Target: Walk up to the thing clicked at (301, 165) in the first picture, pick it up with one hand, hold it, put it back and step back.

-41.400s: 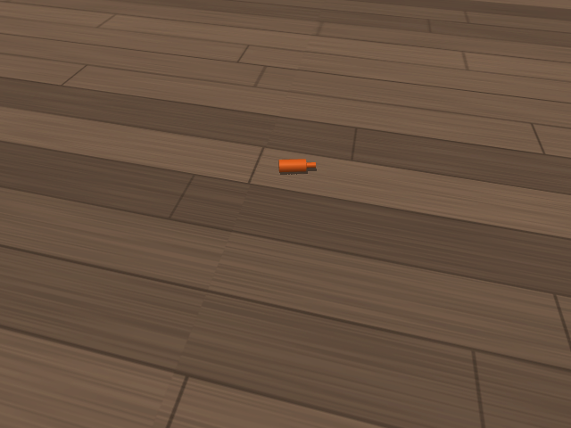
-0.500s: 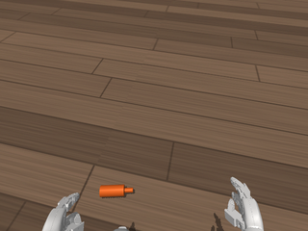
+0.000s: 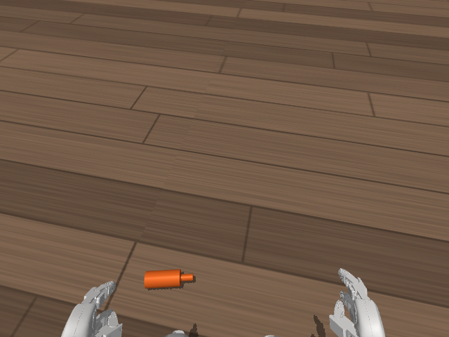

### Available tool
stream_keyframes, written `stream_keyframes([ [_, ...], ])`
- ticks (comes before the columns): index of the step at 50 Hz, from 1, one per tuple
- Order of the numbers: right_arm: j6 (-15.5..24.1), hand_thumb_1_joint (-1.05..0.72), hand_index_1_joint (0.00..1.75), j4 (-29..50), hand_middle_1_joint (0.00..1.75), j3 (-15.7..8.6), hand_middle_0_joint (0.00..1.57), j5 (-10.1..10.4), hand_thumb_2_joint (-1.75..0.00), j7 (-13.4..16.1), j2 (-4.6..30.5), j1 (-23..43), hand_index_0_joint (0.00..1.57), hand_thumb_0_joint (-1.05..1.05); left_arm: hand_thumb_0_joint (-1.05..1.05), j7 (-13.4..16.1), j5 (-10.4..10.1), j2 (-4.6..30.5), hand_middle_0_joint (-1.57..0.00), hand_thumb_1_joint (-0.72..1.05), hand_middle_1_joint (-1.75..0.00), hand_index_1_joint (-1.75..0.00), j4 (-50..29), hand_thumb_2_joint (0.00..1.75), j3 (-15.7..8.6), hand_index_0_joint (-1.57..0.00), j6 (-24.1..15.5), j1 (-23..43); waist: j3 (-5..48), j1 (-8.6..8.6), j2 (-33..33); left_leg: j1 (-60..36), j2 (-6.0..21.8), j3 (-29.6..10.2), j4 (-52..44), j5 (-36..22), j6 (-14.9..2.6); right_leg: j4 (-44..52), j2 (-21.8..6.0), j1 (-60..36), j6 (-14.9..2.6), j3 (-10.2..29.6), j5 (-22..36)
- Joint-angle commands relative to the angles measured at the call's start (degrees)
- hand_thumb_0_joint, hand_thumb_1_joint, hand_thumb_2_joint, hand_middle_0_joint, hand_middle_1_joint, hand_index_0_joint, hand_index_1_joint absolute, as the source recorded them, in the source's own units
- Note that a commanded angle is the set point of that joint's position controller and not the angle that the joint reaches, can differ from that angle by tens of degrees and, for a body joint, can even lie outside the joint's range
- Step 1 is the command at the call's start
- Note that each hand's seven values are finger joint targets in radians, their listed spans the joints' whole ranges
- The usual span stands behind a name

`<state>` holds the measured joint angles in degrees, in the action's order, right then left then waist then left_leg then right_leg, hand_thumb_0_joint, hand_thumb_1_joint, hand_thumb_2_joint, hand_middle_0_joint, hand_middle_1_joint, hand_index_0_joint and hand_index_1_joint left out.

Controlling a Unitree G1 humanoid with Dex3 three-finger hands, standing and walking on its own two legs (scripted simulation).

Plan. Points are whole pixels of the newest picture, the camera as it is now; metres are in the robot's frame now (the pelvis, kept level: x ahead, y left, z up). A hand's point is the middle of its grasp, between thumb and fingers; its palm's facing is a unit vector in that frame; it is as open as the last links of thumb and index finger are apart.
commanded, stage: home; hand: left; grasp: from above
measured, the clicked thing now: (169, 278) +0.46 +0.20 -0.68
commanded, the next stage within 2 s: stand in 1.16 s
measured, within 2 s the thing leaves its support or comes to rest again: neither
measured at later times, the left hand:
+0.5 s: hand (118, 326) +0.17 +0.18 -0.05, palm faces +0.05 -0.98 -0.21, open 7.4 cm
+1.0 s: hand (120, 326) +0.17 +0.18 -0.05, palm faces +0.05 -0.98 -0.21, open 7.4 cm
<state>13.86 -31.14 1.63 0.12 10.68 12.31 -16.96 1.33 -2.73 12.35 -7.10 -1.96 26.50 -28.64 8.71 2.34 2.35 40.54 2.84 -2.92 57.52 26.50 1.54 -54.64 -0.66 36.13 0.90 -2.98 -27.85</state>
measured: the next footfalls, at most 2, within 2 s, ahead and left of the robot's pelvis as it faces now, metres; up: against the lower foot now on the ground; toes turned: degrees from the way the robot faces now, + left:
none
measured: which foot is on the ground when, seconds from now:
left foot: down 0.00-1.00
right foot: down 0.00-1.00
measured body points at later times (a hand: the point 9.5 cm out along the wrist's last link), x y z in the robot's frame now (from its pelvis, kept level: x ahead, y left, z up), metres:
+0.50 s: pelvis +0.01 +0.00 +0.00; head +0.03 +0.01 +0.45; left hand +0.16 +0.23 -0.03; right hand +0.17 -0.24 -0.06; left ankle +0.02 +0.13 -0.68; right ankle +0.00 -0.13 -0.68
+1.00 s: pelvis +0.01 +0.00 +0.00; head +0.03 +0.00 +0.45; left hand +0.16 +0.23 -0.03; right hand +0.17 -0.25 -0.07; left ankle +0.02 +0.13 -0.68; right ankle +0.00 -0.13 -0.68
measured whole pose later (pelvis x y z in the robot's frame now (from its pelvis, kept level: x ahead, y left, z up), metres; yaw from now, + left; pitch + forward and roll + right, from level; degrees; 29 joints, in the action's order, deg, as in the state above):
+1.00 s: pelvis +0.01 +0.00 +0.00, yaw +0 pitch +10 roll -2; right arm 12.9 -30.3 1.5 0.2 10.4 12.2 -16.7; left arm 1.4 -2.9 12.6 -8.0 -1.8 26.5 -29.0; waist 9.0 2.1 2.4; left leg 41.0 2.8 -3.0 58.0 27.3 1.6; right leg -55.1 -0.6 36.5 0.8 -3.0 -28.7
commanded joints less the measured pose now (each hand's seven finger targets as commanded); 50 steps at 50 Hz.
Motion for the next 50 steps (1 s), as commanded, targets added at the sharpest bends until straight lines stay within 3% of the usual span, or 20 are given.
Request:
stream_keyframes([
  [1,3.79,-0.90,0.30,9.13,0.30,-2.84,0.20,0.22,-0.90,1.01,7.19,4.73,0.20,0.00,0.00,0.18,0.04,6.35,-0.20,0.90,-0.30,-0.30,-11.16,0.90,-3.44,-0.20,-2.92,1.26,4.42,-0.20,0.07,-7.24,-2.43,1.16,-9.21,-8.62,-2.08,10.09,2.03,-0.66,-0.53,-0.99,8.98],
  [6,3.75,-0.90,0.30,9.09,0.30,-2.78,0.20,0.21,-0.90,0.99,7.07,4.51,0.20,0.00,0.00,0.21,0.26,6.49,-0.20,0.90,-0.30,-0.30,-11.86,0.90,-3.27,-0.20,-3.00,1.72,4.01,-0.26,1.17,-6.94,-2.45,0.98,-9.78,-6.72,-1.99,10.02,2.06,0.08,-0.71,-0.94,7.21],
  [13,3.55,-0.90,0.30,9.05,0.30,-2.88,0.20,0.23,-0.90,0.96,7.25,4.10,0.20,0.00,0.00,0.18,-0.03,6.53,-0.20,0.90,-0.30,-0.30,-11.81,0.90,-3.09,-0.20,-2.79,1.43,5.63,0.15,0.21,-8.10,-2.47,1.18,-8.00,-12.74,-2.19,9.22,1.90,-1.21,-0.38,-0.64,13.17],
  [19,3.28,-0.90,0.30,9.08,0.30,-2.92,0.20,0.16,-0.90,0.79,7.32,4.32,0.20,0.00,0.00,0.13,0.04,6.37,-0.20,0.90,-0.30,-0.30,-11.31,0.90,-3.05,-0.20,-2.92,1.38,4.30,-0.32,1.07,-7.79,-2.23,0.48,-9.28,-10.78,-1.92,9.11,2.12,-0.70,-0.67,-1.14,10.80],
  [23,3.13,-0.90,0.30,8.92,0.30,-3.09,0.20,0.12,-0.90,0.84,7.20,3.95,0.20,0.00,0.00,0.36,0.08,7.62,-0.20,0.90,-0.30,-0.30,-13.77,0.90,-3.98,-0.20,-3.30,2.41,6.19,-0.19,0.77,-8.78,-2.23,0.80,-8.25,-14.14,-1.98,8.83,2.00,-1.83,-0.59,-0.92,14.02],
  [26,3.01,-0.90,0.30,9.16,0.30,-2.92,0.20,0.13,-0.90,0.74,7.15,4.19,0.20,0.00,0.00,0.18,0.12,5.34,-0.20,0.90,-0.30,-0.30,-9.41,0.90,-2.44,-0.20,-2.67,-0.32,4.90,-0.08,0.45,-8.15,-2.35,0.89,-8.48,-13.03,-2.04,9.12,1.97,-1.19,-0.60,-0.85,13.07],
  [31,2.80,-0.90,0.30,9.28,0.30,-2.95,0.20,0.16,-0.90,0.74,7.08,4.28,0.20,0.00,0.00,0.42,0.19,7.46,-0.20,0.90,-0.30,-0.30,-12.49,0.90,-3.91,-0.20,-3.13,1.50,4.65,-0.55,0.36,-7.58,-2.45,1.18,-8.40,-11.56,-2.08,9.57,1.82,-1.32,-0.57,-0.86,11.65],
  [35,2.71,-0.90,0.30,9.46,0.30,-3.05,0.20,0.19,-0.90,0.60,7.35,4.27,0.20,0.00,0.00,0.13,0.00,5.82,-0.20,0.90,-0.30,-0.30,-10.92,0.90,-2.43,-0.20,-2.77,0.40,5.25,0.21,0.65,-8.31,-2.23,0.78,-8.77,-11.62,-2.01,9.14,2.03,-0.79,-0.66,-0.92,11.64],
  [38,2.65,-0.90,0.30,9.51,0.30,-3.02,0.20,0.20,-0.90,0.57,7.33,4.27,0.20,0.00,0.00,0.29,-0.25,7.32,-0.20,0.90,-0.30,-0.30,-13.41,0.90,-3.87,-0.20,-3.02,2.22,5.07,-0.16,0.45,-7.61,-2.28,0.90,-8.33,-11.40,-2.13,9.39,1.92,-0.93,-0.55,-0.97,11.53],
  [39,2.66,-0.90,0.30,9.57,0.30,-3.02,0.20,0.23,-0.90,0.60,7.22,4.41,0.20,0.00,0.00,0.21,-0.09,6.09,-0.20,0.90,-0.30,-0.30,-10.59,0.90,-2.89,-0.20,-2.72,0.17,5.23,0.02,-0.41,-7.59,-2.34,0.86,-8.27,-11.65,-2.20,9.35,1.89,-1.18,-0.45,-0.95,11.93],
  [44,2.64,-0.90,0.30,9.79,0.30,-3.13,0.20,0.25,-0.90,0.65,7.28,4.27,0.20,0.00,0.00,0.35,-0.02,7.31,-0.20,0.90,-0.30,-0.30,-13.30,0.90,-3.88,-0.20,-3.24,2.22,5.26,-0.09,1.39,-7.38,-2.34,1.16,-8.60,-10.05,-1.99,9.32,1.93,-0.26,-0.65,-0.80,10.30],
  [46,2.69,-0.90,0.30,9.69,0.30,-2.97,0.20,0.22,-0.90,0.60,7.23,4.36,0.20,0.00,0.00,0.22,-0.05,6.03,-0.20,0.90,-0.30,-0.30,-10.92,0.90,-3.06,-0.20,-3.07,0.39,4.15,-0.03,0.37,-6.93,-2.20,0.72,-8.85,-9.71,-2.03,9.14,2.07,-0.16,-0.64,-1.09,9.98],
  [48,2.61,-0.90,0.30,10.03,0.30,-3.10,0.20,0.35,-0.90,0.72,7.07,4.25,0.20,0.00,0.00,0.42,-0.04,7.37,-0.20,0.90,-0.30,-0.30,-13.30,0.90,-3.94,-0.20,-3.26,1.57,5.64,-0.37,0.37,-7.21,-2.37,1.14,-8.17,-10.93,-2.12,9.34,1.84,-0.69,-0.63,-0.75,11.18],
  [50,2.58,-0.90,0.30,9.83,0.30,-3.12,0.20,0.28,-0.90,0.76,7.14,3.94,0.20,0.00,0.00,0.37,-0.01,6.63,-0.20,0.90,-0.30,-0.30,-11.90,0.90,-3.34,-0.20,-3.24,0.68,5.13,-0.01,-0.23,-7.12,-2.50,1.53,-7.69,-11.15,-2.24,9.46,1.73,-0.72,-0.41,-0.55,11.66],
])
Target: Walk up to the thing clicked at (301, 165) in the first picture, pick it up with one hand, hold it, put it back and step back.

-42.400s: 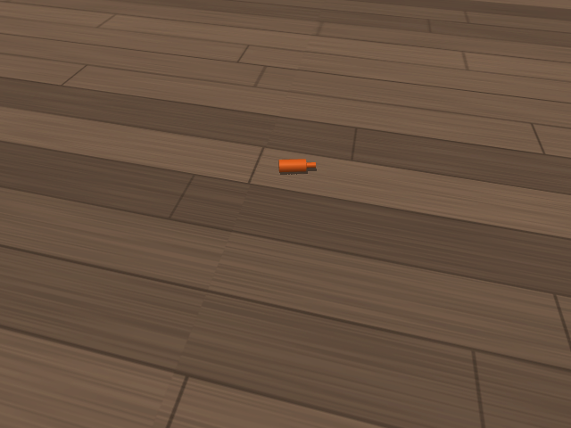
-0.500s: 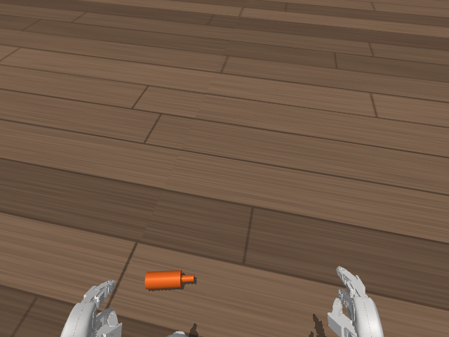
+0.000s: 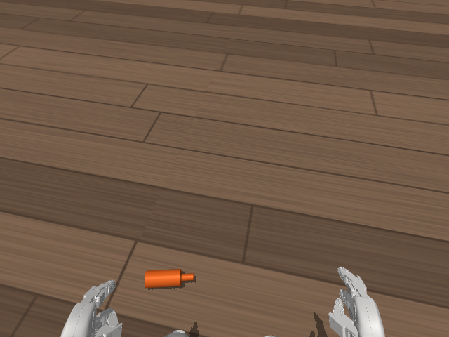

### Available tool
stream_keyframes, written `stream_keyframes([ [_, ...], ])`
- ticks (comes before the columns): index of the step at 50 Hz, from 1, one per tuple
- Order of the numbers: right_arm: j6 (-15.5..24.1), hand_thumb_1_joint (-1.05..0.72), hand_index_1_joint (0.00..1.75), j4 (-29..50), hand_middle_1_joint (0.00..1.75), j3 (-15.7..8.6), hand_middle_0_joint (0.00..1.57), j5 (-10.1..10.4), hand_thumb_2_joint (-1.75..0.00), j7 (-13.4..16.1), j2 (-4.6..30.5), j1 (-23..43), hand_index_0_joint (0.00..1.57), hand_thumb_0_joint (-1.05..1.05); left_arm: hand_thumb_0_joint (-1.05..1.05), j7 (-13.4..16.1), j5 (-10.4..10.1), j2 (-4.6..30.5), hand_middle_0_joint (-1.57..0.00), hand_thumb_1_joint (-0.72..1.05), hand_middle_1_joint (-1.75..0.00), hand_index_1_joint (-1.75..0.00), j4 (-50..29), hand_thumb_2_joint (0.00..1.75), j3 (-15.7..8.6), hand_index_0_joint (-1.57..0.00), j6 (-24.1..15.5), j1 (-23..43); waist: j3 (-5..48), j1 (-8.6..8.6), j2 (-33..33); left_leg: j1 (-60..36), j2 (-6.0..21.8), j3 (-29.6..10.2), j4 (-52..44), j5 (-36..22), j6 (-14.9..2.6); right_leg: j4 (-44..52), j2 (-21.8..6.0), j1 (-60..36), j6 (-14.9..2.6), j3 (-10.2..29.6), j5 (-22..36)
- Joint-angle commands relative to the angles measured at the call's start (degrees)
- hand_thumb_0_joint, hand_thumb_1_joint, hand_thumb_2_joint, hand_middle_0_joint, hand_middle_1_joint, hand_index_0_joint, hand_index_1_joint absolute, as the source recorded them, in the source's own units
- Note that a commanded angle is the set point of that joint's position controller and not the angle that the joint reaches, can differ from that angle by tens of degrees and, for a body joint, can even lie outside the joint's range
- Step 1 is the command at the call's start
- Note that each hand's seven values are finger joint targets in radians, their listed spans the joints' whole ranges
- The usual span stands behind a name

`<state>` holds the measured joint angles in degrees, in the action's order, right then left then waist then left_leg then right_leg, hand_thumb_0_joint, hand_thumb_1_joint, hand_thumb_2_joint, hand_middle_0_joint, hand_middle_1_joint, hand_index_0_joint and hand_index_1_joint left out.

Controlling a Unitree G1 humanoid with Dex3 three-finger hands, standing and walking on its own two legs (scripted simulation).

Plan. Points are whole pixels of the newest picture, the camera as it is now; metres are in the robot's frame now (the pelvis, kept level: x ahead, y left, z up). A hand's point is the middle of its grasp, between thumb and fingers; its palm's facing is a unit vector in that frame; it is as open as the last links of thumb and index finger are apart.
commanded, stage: home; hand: left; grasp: from above
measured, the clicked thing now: (170, 278) +0.45 +0.21 -0.68
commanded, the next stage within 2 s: stand in 0.16 s
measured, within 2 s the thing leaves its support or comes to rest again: neither
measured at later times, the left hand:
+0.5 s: hand out of the picture +0.12 +0.23 -0.10, palm faces +0.04 -0.94 -0.34, open 7.4 cm
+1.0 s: hand out of the picture +0.03 +0.25 -0.10, palm faces +0.05 -0.94 -0.33, open 7.4 cm
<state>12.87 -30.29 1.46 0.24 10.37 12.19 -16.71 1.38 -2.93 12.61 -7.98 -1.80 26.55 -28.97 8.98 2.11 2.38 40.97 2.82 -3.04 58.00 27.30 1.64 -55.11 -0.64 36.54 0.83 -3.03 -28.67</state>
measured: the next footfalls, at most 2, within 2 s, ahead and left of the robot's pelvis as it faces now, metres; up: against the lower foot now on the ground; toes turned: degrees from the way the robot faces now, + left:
none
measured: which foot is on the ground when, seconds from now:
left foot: down 0.00-1.00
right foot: down 0.00-1.00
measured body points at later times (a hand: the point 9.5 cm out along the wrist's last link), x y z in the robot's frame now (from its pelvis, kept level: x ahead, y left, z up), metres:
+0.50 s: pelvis -0.01 +0.00 +0.03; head +0.02 +0.01 +0.48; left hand +0.12 +0.28 -0.08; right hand +0.12 -0.27 -0.09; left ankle +0.02 +0.13 -0.68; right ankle -0.01 -0.13 -0.68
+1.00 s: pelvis -0.01 +0.01 +0.06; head -0.01 +0.01 +0.51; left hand +0.02 +0.30 -0.08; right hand +0.07 -0.26 -0.08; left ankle +0.02 +0.13 -0.68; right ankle -0.01 -0.13 -0.68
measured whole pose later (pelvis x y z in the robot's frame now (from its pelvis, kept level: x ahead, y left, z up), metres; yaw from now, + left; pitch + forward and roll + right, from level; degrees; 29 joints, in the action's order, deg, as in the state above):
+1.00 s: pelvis -0.01 +0.01 +0.06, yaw +1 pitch -4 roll +0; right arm -0.6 -62.4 -1.7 -1.7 0.8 15.8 -8.8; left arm 2.0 2.2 16.3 63.3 -2.1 0.9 -10.7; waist -3.8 -1.2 0.4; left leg 9.2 0.2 -1.4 25.4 11.8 0.3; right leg -23.7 -2.9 5.4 2.1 -2.7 -13.8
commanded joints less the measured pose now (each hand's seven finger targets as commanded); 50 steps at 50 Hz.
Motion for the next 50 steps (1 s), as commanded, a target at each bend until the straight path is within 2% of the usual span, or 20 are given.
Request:
stream_keyframes([
  [1,3.59,-0.90,0.30,8.85,0.30,-2.78,0.20,0.15,-0.90,1.08,7.08,3.88,0.20,0.00,0.00,0.25,0.05,6.11,-0.20,0.90,-0.30,-0.30,-11.10,0.90,-3.13,-0.20,-3.19,1.26,4.92,0.32,-0.05,-7.42,-2.48,1.55,-8.04,-12.16,-2.28,9.81,1.72,-1.12,-0.29,-0.60,12.78],
  [5,3.48,-0.90,0.30,9.02,0.30,-3.01,0.20,0.09,-0.90,0.97,7.31,4.00,0.20,0.00,0.00,0.29,0.31,6.97,-0.20,0.90,-0.30,-0.30,-12.04,0.90,-3.96,-0.20,-3.34,1.76,5.24,0.21,0.91,-7.63,-2.36,1.36,-8.58,-11.72,-2.11,9.56,1.86,-0.85,-0.47,-0.65,12.16],
  [7,3.50,-0.90,0.30,8.95,0.30,-2.92,0.20,0.16,-0.90,0.88,7.31,3.98,0.20,0.00,0.00,0.15,0.08,6.17,-0.20,0.90,-0.30,-0.30,-10.83,0.90,-3.44,-0.20,-3.28,1.14,4.60,0.22,0.52,-7.31,-2.31,1.07,-8.75,-11.21,-2.15,9.60,1.90,-0.84,-0.50,-0.83,11.63],
  [10,3.57,-0.90,0.30,9.29,0.30,-3.00,0.20,0.27,-0.90,1.05,7.31,3.86,0.20,0.00,0.00,0.33,0.07,6.38,-0.20,0.90,-0.30,-0.30,-11.96,0.90,-3.51,-0.20,-3.32,1.75,5.98,0.23,-0.33,-7.97,-2.33,1.42,-7.99,-13.33,-2.22,9.50,1.79,-1.42,-0.38,-0.62,13.66],
  [12,3.55,-0.90,0.30,9.08,0.30,-2.86,0.20,0.18,-0.90,1.03,7.22,4.12,0.20,0.00,0.00,0.26,0.08,6.34,-0.20,0.90,-0.30,-0.30,-10.34,0.90,-3.44,-0.20,-3.05,1.06,3.78,0.27,-0.52,-6.79,-2.46,1.46,-8.03,-11.77,-2.35,9.99,1.74,-0.80,-0.26,-0.68,12.54],
  [13,-2.63,-0.90,0.30,-5.29,0.30,-4.86,0.20,-6.20,-0.90,-2.38,13.49,7.06,0.20,0.00,0.00,2.51,6.88,11.32,-0.20,0.90,-0.30,-0.30,9.76,0.90,-3.20,-0.20,-15.30,18.59,-8.43,-4.02,-3.39,-7.14,-0.85,-0.97,-13.14,-21.70,-4.88,11.78,-2.89,-12.64,-2.37,2.78,11.35],
  [14,-4.87,-0.90,0.30,-6.29,0.30,-5.71,0.20,-6.39,-0.90,-4.32,13.82,7.95,0.20,0.00,0.00,2.19,7.15,12.45,-0.20,0.90,-0.30,-0.30,19.15,0.90,-4.62,-0.20,-19.11,13.00,-3.37,-4.16,-6.91,-10.37,-1.30,0.88,-12.44,-21.18,-5.75,14.35,-4.06,-14.28,-4.30,7.38,11.06],
  [15,-6.12,-0.90,0.30,-4.18,0.30,-6.23,0.20,-6.61,-0.90,-5.23,13.96,8.73,0.20,0.00,0.00,1.81,6.88,13.03,-0.20,0.90,-0.30,-0.30,21.54,0.90,-4.37,-0.20,-20.95,11.43,-4.09,-3.44,-7.87,-11.38,-1.98,0.21,-11.91,-19.23,-5.74,16.99,-4.22,-11.02,-5.90,9.99,11.08],
  [16,-6.59,-0.90,0.30,-4.96,0.30,-6.11,0.20,-5.98,-0.90,-6.35,13.67,8.60,0.20,0.00,0.00,1.63,7.22,14.31,-0.20,0.90,-0.30,-0.30,24.37,0.90,-3.67,-0.20,-22.53,12.19,-2.39,-3.38,-6.01,-13.92,-2.18,0.01,-12.62,-18.64,-5.48,16.10,-5.01,-14.12,-5.65,10.06,13.17],
  [17,-6.78,-0.90,0.30,-7.44,0.30,-5.86,0.20,-4.78,-0.90,-7.47,12.69,7.06,0.20,0.00,0.00,1.28,7.26,13.42,-0.20,0.90,-0.30,-0.30,26.47,0.90,-3.43,-0.20,-23.38,14.50,-0.41,-2.80,-4.62,-16.70,-2.01,0.65,-13.48,-19.45,-5.11,15.14,-5.76,-16.06,-5.23,10.12,16.85],
  [20,-7.34,-0.90,0.30,-10.56,0.30,-6.33,0.20,-2.99,-0.90,-9.30,12.77,7.81,0.20,0.00,0.00,1.07,5.82,12.29,-0.20,0.90,-0.30,-0.30,33.86,0.90,-3.75,-0.20,-23.94,16.25,-1.27,-4.04,-2.70,-21.11,-1.07,-1.09,-17.17,-21.41,-5.04,15.74,-4.33,-15.33,-3.07,6.58,16.93],
  [22,-8.02,-0.90,0.30,-12.60,0.30,-6.48,0.20,-3.21,-0.90,-9.55,13.07,8.61,0.20,0.00,0.00,1.23,5.64,11.41,-0.20,0.90,-0.30,-0.30,38.72,0.90,-3.51,-0.20,-24.73,17.20,-1.88,-4.45,-0.68,-22.77,0.31,-3.31,-20.39,-20.88,-5.68,16.16,-3.41,-15.86,-2.07,4.85,15.39],
  [24,-8.79,-0.90,0.30,-14.15,0.30,-6.50,0.20,-3.36,-0.90,-9.48,13.26,9.88,0.20,0.00,0.00,1.28,5.80,11.39,-0.20,0.90,-0.30,-0.30,43.10,0.90,-3.57,-0.20,-25.48,17.80,-4.22,-4.56,-0.23,-21.70,0.87,-4.43,-23.78,-16.32,-5.74,18.55,-3.16,-17.25,-1.86,4.50,12.50],
  [27,-9.73,-0.90,0.30,-16.58,0.30,-6.48,0.20,-3.15,-0.90,-9.26,13.36,10.04,0.20,0.00,0.00,1.15,5.95,12.00,-0.20,0.90,-0.30,-0.30,48.69,0.90,-3.69,-0.20,-26.40,17.85,-6.16,-4.17,-0.97,-22.57,0.81,-4.27,-26.15,-14.89,-5.28,22.60,-3.71,-19.60,-2.11,4.72,13.65],
  [28,-9.89,-0.90,0.30,-17.39,0.30,-6.33,0.20,-3.04,-0.90,-9.04,13.39,8.90,0.20,0.00,0.00,1.11,5.72,12.13,-0.20,0.90,-0.30,-0.30,50.08,0.90,-3.67,-0.20,-26.65,18.70,-6.18,-3.45,-1.46,-23.58,0.93,-4.19,-26.95,-17.58,-5.16,22.87,-3.83,-20.96,-2.01,4.89,16.29],
  [33,-10.61,-0.90,0.30,-21.78,0.30,-6.17,0.20,-2.55,-0.90,-8.67,13.90,8.48,0.20,0.00,0.00,1.34,5.12,13.41,-0.20,0.90,-0.30,-0.30,57.04,0.90,-3.39,-0.20,-27.32,18.21,-6.26,-2.95,-2.02,-28.80,0.91,-3.10,-29.06,-23.82,-4.29,28.23,-5.31,-24.49,-2.15,5.77,21.85],
  [38,-11.14,-0.90,0.30,-25.44,0.30,-5.72,0.20,-2.01,-0.90,-8.29,14.45,8.19,0.20,0.00,0.00,1.47,4.57,13.47,-0.20,0.90,-0.30,-0.30,62.31,0.90,-2.75,-0.20,-27.29,18.27,-7.08,-3.02,-0.95,-31.67,2.01,-3.36,-32.38,-27.66,-4.01,31.16,-5.57,-28.36,-1.51,4.94,23.91],
  [40,-11.36,-0.90,0.30,-26.43,0.30,-5.61,0.20,-1.80,-0.90,-8.20,14.31,8.71,0.20,0.00,0.00,1.52,4.68,14.02,-0.20,0.90,-0.30,-0.30,64.05,0.90,-2.62,-0.20,-27.15,18.54,-8.57,-3.01,-1.61,-32.01,2.12,-3.50,-34.19,-26.15,-3.74,32.94,-5.62,-28.52,-1.32,4.83,22.24],
  [44,-11.85,-0.90,0.30,-27.98,0.30,-5.40,0.20,-1.65,-0.90,-8.35,14.92,9.67,0.20,0.00,0.00,1.26,4.92,14.43,-0.20,0.90,-0.30,-0.30,66.68,0.90,-2.37,-0.20,-27.05,19.42,-11.74,-2.99,-1.32,-30.67,2.00,-4.15,-37.82,-17.77,-3.17,35.79,-5.25,-28.54,-0.93,4.36,16.90],
  [50,-12.00,-0.90,0.30,-29.47,0.30,-5.35,0.20,-1.66,-0.90,-8.63,15.33,10.46,0.20,0.00,0.00,0.93,4.87,14.92,-0.20,0.90,-0.30,-0.30,69.19,0.90,-2.23,-0.20,-27.20,20.13,-12.73,-2.96,-0.58,-30.06,2.39,-4.82,-40.36,-14.01,-3.05,37.73,-5.49,-29.24,-0.85,4.41,15.35],
])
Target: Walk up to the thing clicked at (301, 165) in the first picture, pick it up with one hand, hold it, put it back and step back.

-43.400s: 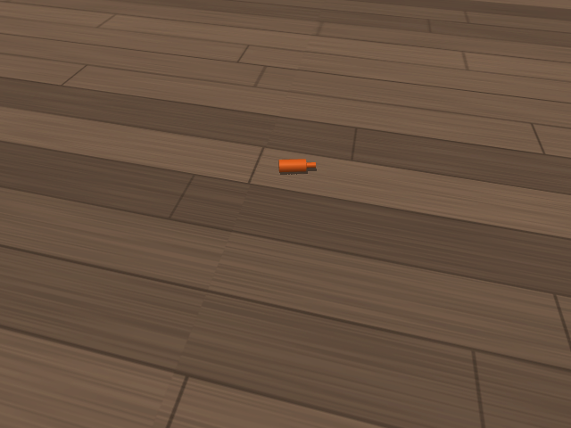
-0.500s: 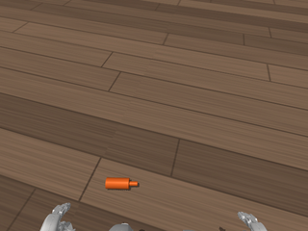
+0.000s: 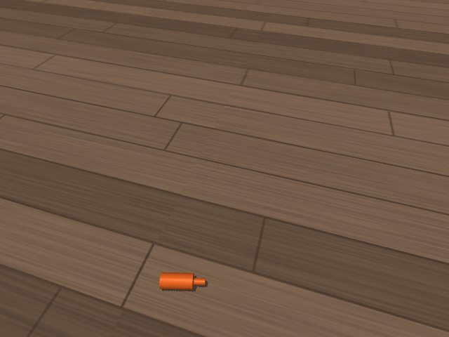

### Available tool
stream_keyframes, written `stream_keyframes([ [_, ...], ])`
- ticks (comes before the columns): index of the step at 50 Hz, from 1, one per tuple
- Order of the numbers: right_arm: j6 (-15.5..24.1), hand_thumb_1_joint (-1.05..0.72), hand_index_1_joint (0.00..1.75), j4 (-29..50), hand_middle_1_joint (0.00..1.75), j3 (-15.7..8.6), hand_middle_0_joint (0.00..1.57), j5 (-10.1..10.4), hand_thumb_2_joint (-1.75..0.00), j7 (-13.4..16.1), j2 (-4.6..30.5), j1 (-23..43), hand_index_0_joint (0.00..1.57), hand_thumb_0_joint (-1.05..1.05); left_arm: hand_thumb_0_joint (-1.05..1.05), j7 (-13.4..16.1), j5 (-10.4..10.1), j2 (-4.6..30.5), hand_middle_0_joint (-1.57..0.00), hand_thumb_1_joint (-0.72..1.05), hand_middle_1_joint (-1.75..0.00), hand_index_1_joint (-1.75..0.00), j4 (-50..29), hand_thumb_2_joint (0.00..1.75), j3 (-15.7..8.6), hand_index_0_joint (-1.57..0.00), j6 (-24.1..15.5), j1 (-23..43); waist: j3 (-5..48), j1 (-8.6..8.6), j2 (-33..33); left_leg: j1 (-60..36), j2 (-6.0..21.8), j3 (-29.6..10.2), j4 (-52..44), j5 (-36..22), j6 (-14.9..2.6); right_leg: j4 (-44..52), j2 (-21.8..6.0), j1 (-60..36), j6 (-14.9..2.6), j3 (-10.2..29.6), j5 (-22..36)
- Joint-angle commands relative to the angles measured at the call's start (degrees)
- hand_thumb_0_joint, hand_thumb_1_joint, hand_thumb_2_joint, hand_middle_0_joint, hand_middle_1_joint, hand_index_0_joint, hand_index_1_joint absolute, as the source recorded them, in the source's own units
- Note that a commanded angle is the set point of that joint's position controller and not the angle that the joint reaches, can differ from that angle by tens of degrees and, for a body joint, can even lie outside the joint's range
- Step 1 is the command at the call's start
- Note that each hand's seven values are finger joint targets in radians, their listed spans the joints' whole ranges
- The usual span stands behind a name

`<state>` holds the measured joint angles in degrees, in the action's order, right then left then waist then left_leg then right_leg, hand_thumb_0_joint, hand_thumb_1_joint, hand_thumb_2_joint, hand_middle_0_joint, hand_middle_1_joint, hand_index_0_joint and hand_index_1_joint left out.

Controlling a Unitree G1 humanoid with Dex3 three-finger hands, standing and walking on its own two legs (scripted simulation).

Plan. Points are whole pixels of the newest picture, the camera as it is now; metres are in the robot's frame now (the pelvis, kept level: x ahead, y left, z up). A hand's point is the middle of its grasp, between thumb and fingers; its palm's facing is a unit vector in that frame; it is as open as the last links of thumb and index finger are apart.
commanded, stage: stand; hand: left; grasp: from above
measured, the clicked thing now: (183, 281) +0.46 +0.19 -0.74
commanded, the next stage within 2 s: step back in 1.78 s
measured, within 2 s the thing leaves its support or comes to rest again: neither
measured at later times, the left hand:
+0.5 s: hand out of the picture +0.05 +0.23 -0.16, palm faces +0.02 -0.94 -0.34, open 7.4 cm
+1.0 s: hand out of the picture +0.08 +0.24 -0.16, palm faces +0.01 -0.94 -0.34, open 7.4 cm
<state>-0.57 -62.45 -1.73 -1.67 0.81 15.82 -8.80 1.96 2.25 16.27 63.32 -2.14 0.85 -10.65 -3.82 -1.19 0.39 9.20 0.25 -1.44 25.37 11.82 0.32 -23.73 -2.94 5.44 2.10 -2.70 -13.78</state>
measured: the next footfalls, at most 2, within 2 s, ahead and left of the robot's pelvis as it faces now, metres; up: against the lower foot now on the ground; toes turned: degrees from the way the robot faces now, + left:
none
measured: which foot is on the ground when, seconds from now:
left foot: down 0.00-1.00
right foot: down 0.00-1.00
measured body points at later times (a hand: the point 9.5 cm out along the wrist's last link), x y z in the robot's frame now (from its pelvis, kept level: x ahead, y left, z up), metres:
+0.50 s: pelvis +0.00 -0.01 +0.00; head +0.01 -0.01 +0.45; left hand +0.05 +0.28 -0.14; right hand +0.07 -0.30 -0.14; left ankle +0.03 +0.12 -0.74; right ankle -0.01 -0.14 -0.74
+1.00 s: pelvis +0.01 -0.01 +0.01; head +0.03 -0.01 +0.45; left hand +0.08 +0.28 -0.13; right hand +0.09 -0.30 -0.13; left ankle +0.03 +0.12 -0.74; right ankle -0.01 -0.14 -0.74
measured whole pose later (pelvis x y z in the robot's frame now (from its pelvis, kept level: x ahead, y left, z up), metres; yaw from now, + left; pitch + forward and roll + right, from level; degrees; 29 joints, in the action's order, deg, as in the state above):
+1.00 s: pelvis +0.01 -0.01 +0.01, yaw +0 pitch -3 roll +0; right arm 0.2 -65.3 -0.3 -1.2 0.3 18.5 -6.0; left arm 0.7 1.3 18.1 66.1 -2.0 0.1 -6.1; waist -3.9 -0.4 0.5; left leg 7.6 1.0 -1.8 20.1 9.9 1.2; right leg -18.9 -2.1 4.0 1.3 -3.1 -12.2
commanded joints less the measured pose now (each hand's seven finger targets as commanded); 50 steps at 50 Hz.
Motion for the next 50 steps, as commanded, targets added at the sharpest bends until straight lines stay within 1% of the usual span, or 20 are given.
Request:
stream_keyframes([
  [1,1.37,-0.90,0.30,2.53,0.30,-2.14,0.20,0.19,-0.90,0.87,11.88,2.73,0.20,0.00,0.00,0.31,-0.29,11.28,-0.20,0.90,-0.30,-0.30,-1.76,0.90,-1.90,-0.20,-1.48,1.55,-0.43,0.17,2.09,2.31,5.07,-6.77,-8.37,3.29,-1.78,6.46,-3.06,1.91,-2.07,3.94,0.11],
  [2,1.36,-0.90,0.30,2.36,0.30,-2.12,0.20,0.22,-0.90,0.78,12.03,2.74,0.20,0.00,0.00,0.20,-0.31,11.38,-0.20,0.90,-0.30,-0.30,-1.50,0.90,-1.84,-0.20,-1.42,1.63,-0.67,0.18,2.11,2.98,5.14,-7.08,-9.17,4.93,-1.72,6.52,-2.98,1.87,-2.11,3.78,-0.88],
  [4,1.42,-0.90,0.30,2.16,0.30,-2.04,0.20,0.23,-0.90,0.70,12.02,2.76,0.20,0.00,0.00,0.14,-0.37,11.52,-0.20,0.90,-0.30,-0.30,-1.15,0.90,-1.93,-0.20,-1.49,2.09,-0.30,0.20,1.70,3.25,5.24,-7.14,-9.46,4.55,-1.76,6.53,-3.19,1.32,-2.25,3.98,-0.26],
  [7,1.61,-0.90,0.30,1.89,0.30,-1.87,0.20,0.32,-0.90,0.61,12.01,3.26,0.20,0.00,0.00,0.07,-0.41,11.50,-0.20,0.90,-0.30,-0.30,-0.67,0.90,-1.78,-0.20,-1.81,2.44,1.20,0.14,0.81,1.53,5.25,-6.68,-8.53,0.96,-1.79,7.26,-3.73,0.79,-2.17,4.33,0.93],
  [10,1.61,-0.90,0.30,1.45,0.30,-1.76,0.20,0.48,-0.90,0.56,12.25,2.94,0.20,0.00,0.00,0.02,-0.47,12.21,-0.20,0.90,-0.30,-0.30,-0.37,0.90,-1.74,-0.20,-1.89,3.04,0.70,0.58,-0.09,0.49,5.07,-6.23,-8.03,-0.39,-1.52,8.14,-3.84,1.80,-2.12,4.56,0.23],
  [14,1.66,-0.90,0.30,1.13,0.30,-1.46,0.20,0.42,-0.90,0.48,12.52,3.08,0.20,0.00,0.00,0.04,-0.72,12.49,-0.20,0.90,-0.30,-0.30,-0.41,0.90,-1.70,-0.20,-2.20,3.96,2.40,0.64,-0.13,-0.42,5.33,-5.83,-7.25,-4.82,-1.82,8.48,-4.36,0.28,-2.13,4.76,4.54],
  [18,1.54,-0.90,0.30,0.77,0.30,-1.13,0.20,0.47,-0.90,0.50,12.47,2.86,0.20,0.00,0.00,-0.03,-0.84,13.20,-0.20,0.90,-0.30,-0.30,0.14,0.90,-1.82,-0.20,-2.01,3.92,1.91,0.75,0.08,-0.30,5.38,-5.70,-7.88,-3.92,-1.67,8.53,-4.37,0.39,-2.25,4.68,3.31],
  [22,1.59,-0.90,0.30,0.66,0.30,-0.99,0.20,0.59,-0.90,0.52,12.78,3.23,0.20,0.00,0.00,-0.12,-0.86,13.19,-0.20,0.90,-0.30,-0.30,0.28,0.90,-1.83,-0.20,-2.06,4.38,2.12,0.77,-0.31,-0.86,5.64,-5.76,-7.78,-5.16,-1.58,8.58,-4.36,0.31,-2.22,4.64,3.76],
  [27,1.83,-0.90,0.30,0.43,0.30,-0.80,0.20,0.60,-0.90,0.58,13.11,3.36,0.20,0.00,0.00,-0.17,-1.09,13.13,-0.20,0.90,-0.30,-0.30,0.07,0.90,-1.86,-0.20,-2.18,4.98,3.49,0.70,0.39,-1.40,6.02,-5.40,-7.07,-10.50,-1.61,8.18,-4.62,-1.43,-2.19,4.58,8.32],
  [30,1.83,-0.90,0.30,0.40,0.30,-0.75,0.20,0.67,-0.90,0.68,13.44,3.94,0.20,0.00,0.00,-0.31,-1.04,13.26,-0.20,0.90,-0.30,-0.30,0.26,0.90,-1.88,-0.20,-1.96,4.93,3.10,0.65,0.68,-1.59,6.00,-5.46,-7.67,-9.03,-1.50,8.36,-4.38,-0.84,-2.22,4.38,6.60],
  [31,1.84,-0.90,0.30,0.33,0.30,-0.76,0.20,0.64,-0.90,0.66,13.49,3.98,0.20,0.00,0.00,-0.31,-1.01,13.09,-0.20,0.90,-0.30,-0.30,0.25,0.90,-1.84,-0.20,-1.95,4.91,3.56,0.48,0.58,-1.75,6.32,-5.50,-7.36,-10.08,-1.66,8.27,-4.53,-1.18,-2.34,4.29,7.00],
  [32,1.84,-0.90,0.30,0.15,0.30,-0.65,0.20,0.64,-0.90,0.66,13.54,3.32,0.20,0.00,0.00,-0.40,-1.09,13.28,-0.20,0.90,-0.30,-0.30,0.07,0.90,-1.87,-0.20,-2.00,5.44,3.77,0.83,0.26,-1.49,6.16,-5.21,-7.53,-9.92,-1.52,8.38,-4.61,-1.45,-2.31,4.62,7.62],
  [34,1.96,-0.90,0.30,0.22,0.30,-0.67,0.20,0.71,-0.90,0.62,13.72,4.23,0.20,0.00,0.00,-0.43,-1.09,13.13,-0.20,0.90,-0.30,-0.30,0.19,0.90,-1.80,-0.20,-2.05,4.95,4.09,0.52,0.59,-2.33,6.32,-5.35,-7.28,-11.36,-1.59,8.43,-4.55,-1.47,-2.18,4.38,8.53],
  [35,1.90,-0.90,0.30,0.18,0.30,-0.59,0.20,0.69,-0.90,0.62,13.38,3.77,0.20,0.00,0.00,-0.40,-1.07,13.39,-0.20,0.90,-0.30,-0.30,0.11,0.90,-1.88,-0.20,-2.04,5.53,3.76,0.79,0.24,-1.68,6.23,-5.17,-7.42,-11.47,-1.45,8.25,-4.53,-1.63,-2.19,4.17,8.48],
  [37,1.88,-0.90,0.30,0.22,0.30,-0.64,0.20,0.73,-0.90,0.62,13.89,4.45,0.20,0.00,0.00,-0.47,-1.17,13.14,-0.20,0.90,-0.30,-0.30,0.01,0.90,-1.78,-0.20,-2.04,5.56,3.57,0.57,0.41,-1.89,6.28,-5.35,-7.56,-10.52,-1.60,8.59,-4.52,-1.25,-2.19,4.30,7.76],
  [41,1.92,-0.90,0.30,0.10,0.30,-0.55,0.20,0.73,-0.90,0.54,13.85,4.28,0.20,0.00,0.00,-0.61,-1.16,13.34,-0.20,0.90,-0.30,-0.30,-0.15,0.90,-1.73,-0.20,-2.04,6.35,3.48,0.95,0.22,-1.41,6.40,-5.32,-7.90,-9.64,-1.32,8.70,-4.66,-1.30,-2.39,4.50,6.55],
  [43,2.01,-0.90,0.30,0.05,0.30,-0.68,0.20,0.84,-0.90,0.50,14.26,4.90,0.20,0.00,0.00,-0.66,-1.12,13.17,-0.20,0.90,-0.30,-0.30,-0.14,0.90,-1.55,-0.20,-2.11,5.63,4.03,0.57,1.03,-2.32,6.55,-5.44,-7.62,-11.61,-1.33,8.69,-4.55,-1.27,-2.32,4.19,7.71],
  [45,2.02,-0.90,0.30,0.01,0.30,-0.55,0.20,0.79,-0.90,0.50,13.92,4.42,0.20,0.00,0.00,-0.70,-1.16,13.73,-0.20,0.90,-0.30,-0.30,-0.27,0.90,-1.78,-0.20,-2.12,6.41,3.98,1.14,0.55,-1.21,6.19,-5.17,-8.07,-9.59,-1.28,8.61,-4.72,-1.93,-2.45,4.54,8.03],
  [47,2.13,-0.90,0.30,0.21,0.30,-0.58,0.20,0.75,-0.90,0.51,14.13,5.06,0.20,0.00,0.00,-0.66,-1.20,13.77,-0.20,0.90,-0.30,-0.30,-0.31,0.90,-1.79,-0.20,-2.03,6.15,4.79,0.70,0.60,-2.17,6.66,-5.36,-7.88,-12.49,-1.41,7.85,-4.86,-2.07,-2.55,4.22,9.25],
  [50,2.21,-0.90,0.30,0.11,0.30,-0.52,0.20,0.77,-0.90,0.48,14.36,5.13,0.20,0.00,0.00,-0.76,-1.29,13.61,-0.20,0.90,-0.30,-0.30,-0.39,0.90,-1.69,-0.20,-2.02,6.01,4.76,0.59,0.61,-2.64,6.63,-5.20,-7.83,-12.72,-1.29,7.94,-4.71,-1.66,-2.49,4.16,8.75],
])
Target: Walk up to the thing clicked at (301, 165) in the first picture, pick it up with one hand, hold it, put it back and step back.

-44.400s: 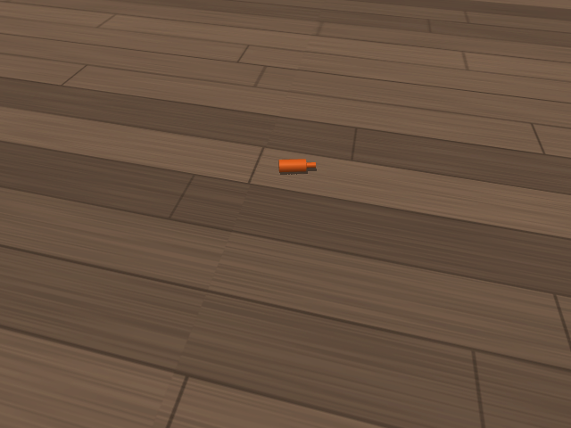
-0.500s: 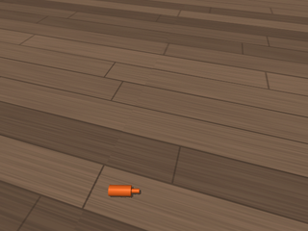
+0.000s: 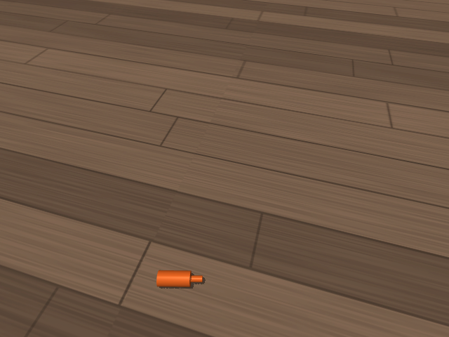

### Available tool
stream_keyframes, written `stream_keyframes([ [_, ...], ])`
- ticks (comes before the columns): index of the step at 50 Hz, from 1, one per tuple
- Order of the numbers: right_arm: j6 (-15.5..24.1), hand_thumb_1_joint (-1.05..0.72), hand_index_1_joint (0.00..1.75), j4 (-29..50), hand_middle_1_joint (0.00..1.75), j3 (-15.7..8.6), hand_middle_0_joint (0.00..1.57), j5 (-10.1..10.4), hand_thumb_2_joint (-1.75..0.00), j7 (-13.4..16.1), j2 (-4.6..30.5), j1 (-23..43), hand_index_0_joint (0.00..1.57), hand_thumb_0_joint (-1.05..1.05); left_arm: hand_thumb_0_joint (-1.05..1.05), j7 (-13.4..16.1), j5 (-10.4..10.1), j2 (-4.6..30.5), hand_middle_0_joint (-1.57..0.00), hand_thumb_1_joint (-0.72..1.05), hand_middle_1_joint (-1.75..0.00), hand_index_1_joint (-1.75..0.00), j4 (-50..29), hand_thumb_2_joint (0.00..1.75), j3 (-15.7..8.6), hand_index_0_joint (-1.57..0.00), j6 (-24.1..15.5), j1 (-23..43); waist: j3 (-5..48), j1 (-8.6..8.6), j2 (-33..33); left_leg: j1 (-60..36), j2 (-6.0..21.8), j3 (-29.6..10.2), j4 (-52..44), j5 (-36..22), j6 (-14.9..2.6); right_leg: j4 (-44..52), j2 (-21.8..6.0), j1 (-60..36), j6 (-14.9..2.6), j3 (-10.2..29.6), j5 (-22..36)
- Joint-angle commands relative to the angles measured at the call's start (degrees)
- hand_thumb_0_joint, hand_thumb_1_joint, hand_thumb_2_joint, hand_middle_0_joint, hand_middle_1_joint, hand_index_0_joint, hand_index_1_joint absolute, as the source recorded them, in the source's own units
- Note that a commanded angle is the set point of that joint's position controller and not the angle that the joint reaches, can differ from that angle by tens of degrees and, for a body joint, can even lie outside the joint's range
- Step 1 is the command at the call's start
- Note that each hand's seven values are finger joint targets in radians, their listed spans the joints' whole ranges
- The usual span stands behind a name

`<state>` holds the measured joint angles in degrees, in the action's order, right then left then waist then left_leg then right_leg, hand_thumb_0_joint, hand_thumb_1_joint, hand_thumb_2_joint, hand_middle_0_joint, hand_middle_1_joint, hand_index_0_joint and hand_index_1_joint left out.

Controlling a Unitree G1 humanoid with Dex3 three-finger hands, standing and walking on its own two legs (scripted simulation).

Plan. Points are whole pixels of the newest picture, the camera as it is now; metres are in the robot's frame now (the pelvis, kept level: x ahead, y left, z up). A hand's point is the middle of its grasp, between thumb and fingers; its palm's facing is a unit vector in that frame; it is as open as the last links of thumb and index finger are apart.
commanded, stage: stand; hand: left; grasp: from above
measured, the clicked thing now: (180, 278) +0.45 +0.20 -0.75
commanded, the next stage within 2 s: step back in 0.78 s
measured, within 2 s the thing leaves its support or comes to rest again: neither
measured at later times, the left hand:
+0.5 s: hand out of the picture +0.07 +0.24 -0.16, palm faces +0.01 -0.94 -0.34, open 7.4 cm
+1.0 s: hand out of the picture +0.07 +0.27 -0.17, palm faces +0.01 -0.92 -0.38, open 7.4 cm
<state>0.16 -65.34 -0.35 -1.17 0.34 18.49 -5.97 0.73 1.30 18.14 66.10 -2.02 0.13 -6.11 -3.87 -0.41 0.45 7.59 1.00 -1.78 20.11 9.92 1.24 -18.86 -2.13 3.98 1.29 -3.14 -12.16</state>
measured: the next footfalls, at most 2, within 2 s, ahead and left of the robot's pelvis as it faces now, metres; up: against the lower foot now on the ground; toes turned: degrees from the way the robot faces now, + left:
right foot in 1.46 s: -0.08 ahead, -0.09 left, +0.00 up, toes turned -1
left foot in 1.80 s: -0.14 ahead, +0.16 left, +0.00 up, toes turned -2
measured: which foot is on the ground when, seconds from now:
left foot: down 0.00-1.00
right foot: down 0.00-1.00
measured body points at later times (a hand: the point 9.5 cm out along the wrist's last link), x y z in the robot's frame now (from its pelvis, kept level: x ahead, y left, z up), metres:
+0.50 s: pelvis +0.01 -0.01 +0.00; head +0.02 -0.01 +0.45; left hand +0.07 +0.29 -0.14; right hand +0.08 -0.30 -0.14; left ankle +0.01 +0.13 -0.75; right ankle -0.02 -0.13 -0.75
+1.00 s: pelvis -0.02 +0.01 -0.02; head +0.03 +0.01 +0.43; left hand +0.07 +0.32 -0.14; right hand +0.07 -0.31 -0.14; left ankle -0.02 +0.13 -0.73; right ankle -0.02 -0.13 -0.75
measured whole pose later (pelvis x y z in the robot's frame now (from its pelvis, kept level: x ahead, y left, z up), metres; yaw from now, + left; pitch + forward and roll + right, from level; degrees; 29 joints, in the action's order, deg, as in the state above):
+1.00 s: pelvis -0.02 +0.01 -0.02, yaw +1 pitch -2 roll +0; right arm -3.2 -57.4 -2.8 -0.2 -1.0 22.3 -4.9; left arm 0.9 1.1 20.4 57.4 -4.4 2.0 -4.3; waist -9.5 0.5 0.3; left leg 19.7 -1.5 -2.7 44.3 22.5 -2.5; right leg -32.4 -3.5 13.5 0.7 -3.1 -16.9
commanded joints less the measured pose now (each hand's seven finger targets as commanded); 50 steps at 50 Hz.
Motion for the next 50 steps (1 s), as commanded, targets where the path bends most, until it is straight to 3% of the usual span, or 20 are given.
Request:
stream_keyframes([
  [1,1.50,-0.90,0.30,2.84,0.30,-1.89,0.20,0.34,-0.90,0.94,11.79,2.18,0.20,0.00,0.00,0.44,-0.33,11.82,-0.20,0.90,-0.30,-0.30,-3.12,0.90,-1.77,-0.20,-1.34,1.45,5.02,-0.08,0.57,-1.33,5.95,-4.80,-2.41,-11.17,-2.29,3.10,-5.60,-0.29,-1.67,4.70,7.66],
  [14,1.33,-0.90,0.30,2.98,0.30,-1.77,0.20,0.37,-0.90,0.76,12.07,2.31,0.20,0.00,0.00,0.38,-0.37,12.21,-0.20,0.90,-0.30,-0.30,-3.37,0.90,-1.67,-0.20,-1.53,1.65,4.42,0.18,0.05,-0.85,5.66,-4.58,-2.49,-9.99,-2.12,3.73,-5.78,0.06,-1.69,4.80,7.87],
  [22,1.41,-0.90,0.30,3.15,0.30,-1.80,0.20,0.38,-0.90,0.79,12.20,1.83,0.20,0.00,0.00,0.48,-0.60,12.70,-0.20,0.90,-0.30,-0.30,-3.91,0.90,-1.68,-0.20,-1.75,1.47,5.99,0.28,-0.39,-2.16,6.02,-4.36,-1.62,-14.41,-2.29,3.10,-6.13,-1.21,-1.79,4.77,12.66],
  [26,1.28,-0.90,0.30,3.16,0.30,-1.62,0.20,0.39,-0.90,0.75,12.11,1.82,0.20,0.00,0.00,0.31,-0.44,12.66,-0.20,0.90,-0.30,-0.30,-3.84,0.90,-1.68,-0.20,-1.59,1.35,4.54,0.35,0.10,-0.67,5.75,-4.43,-2.71,-10.35,-2.13,3.57,-5.92,-0.46,-1.79,4.76,8.96],
  [38,1.38,-0.90,0.30,3.32,0.30,-1.61,0.20,0.45,-0.90,0.59,12.70,1.96,0.20,0.00,0.00,0.10,-0.56,12.67,-0.20,0.90,-0.30,-0.30,-4.02,0.90,-1.54,-0.20,-1.59,1.16,4.34,0.05,0.61,-0.58,5.85,-4.78,-3.03,-9.17,-2.07,3.93,-5.88,-0.42,-1.97,4.86,7.26],
  [39,0.27,-0.90,0.30,4.92,0.30,-2.86,0.20,0.62,-0.90,0.16,15.42,4.03,0.20,0.00,0.00,0.44,-1.50,17.15,-0.20,0.90,-0.30,-0.30,-5.11,0.90,-4.25,-0.20,-1.19,1.20,-1.94,0.33,-0.65,4.44,4.57,-4.73,3.01,-18.47,-3.75,-1.10,-5.11,3.45,-2.54,5.02,16.56],
  [42,-0.41,-0.90,0.30,7.03,0.30,-3.27,0.20,1.37,-0.90,0.01,14.03,1.57,0.20,0.00,0.00,0.78,-1.85,16.24,-0.20,0.90,-0.30,-0.30,-7.90,0.90,-4.90,-0.20,-0.77,-0.03,5.42,0.75,-1.13,2.98,3.44,-2.84,10.22,-22.07,-4.64,-4.85,-6.47,1.72,-5.71,5.16,21.95],
  [44,-1.14,-0.90,0.30,8.52,0.30,-3.72,0.20,1.54,-0.90,-0.11,13.62,0.49,0.20,0.00,0.00,0.67,-1.68,16.58,-0.20,0.90,-0.30,-0.30,-10.39,0.90,-5.18,-0.20,-0.34,1.65,8.29,1.15,-3.67,3.60,0.96,-1.14,16.22,-16.77,-4.44,-5.00,-9.55,2.69,-8.45,7.98,22.32],
  [45,-1.62,-0.90,0.30,9.12,0.30,-4.01,0.20,1.42,-0.90,-0.15,13.55,0.32,0.20,0.00,0.00,0.74,-1.34,17.15,-0.20,0.90,-0.30,-0.30,-11.64,0.90,-5.33,-0.20,-0.08,2.86,8.01,1.17,-5.73,3.95,-1.07,-0.14,20.93,-8.40,-4.01,-3.86,-12.47,5.34,-10.68,10.37,22.05],
  [47,-2.77,-0.90,0.30,10.33,0.30,-4.71,0.20,1.02,-0.90,-0.51,13.23,-2.34,0.20,0.00,0.00,0.98,-0.31,18.27,-0.20,0.90,-0.30,-0.30,-14.65,0.90,-5.61,-0.20,0.24,6.19,5.96,2.13,-10.49,5.88,-3.55,-0.70,30.87,14.40,-4.42,-3.28,-18.42,11.71,-15.19,14.03,20.04],
  [48,-3.12,-0.90,0.30,10.91,0.30,-5.00,0.20,0.97,-0.90,-0.70,13.27,-3.43,0.20,0.00,0.00,1.03,0.25,18.57,-0.20,0.90,-0.30,-0.30,-15.42,0.90,-5.64,-0.20,0.22,7.12,4.76,2.64,-11.22,7.37,-2.75,-2.58,33.63,19.65,-4.79,-4.13,-19.50,13.43,-16.07,14.30,20.76],
  [49,-3.25,-0.90,0.30,11.67,0.30,-4.98,0.20,1.34,-0.90,-0.91,13.58,-4.57,0.20,0.00,0.00,1.16,0.47,19.03,-0.20,0.90,-0.30,-0.30,-16.56,0.90,-5.76,-0.20,0.11,8.38,3.90,3.20,-12.44,8.12,-1.78,-3.42,33.21,20.55,-5.21,-5.55,-19.49,13.91,-15.59,14.04,21.88],
  [50,-2.94,-0.90,0.30,11.77,0.30,-4.95,0.20,1.53,-0.90,-0.96,13.24,-5.87,0.20,0.00,0.00,1.21,0.45,18.42,-0.20,0.90,-0.30,-0.30,-17.09,0.90,-5.42,-0.20,0.01,9.02,4.21,3.67,-11.85,9.35,-1.07,-2.86,28.31,17.72,-5.02,-8.66,-17.28,11.11,-13.75,11.91,23.08],
])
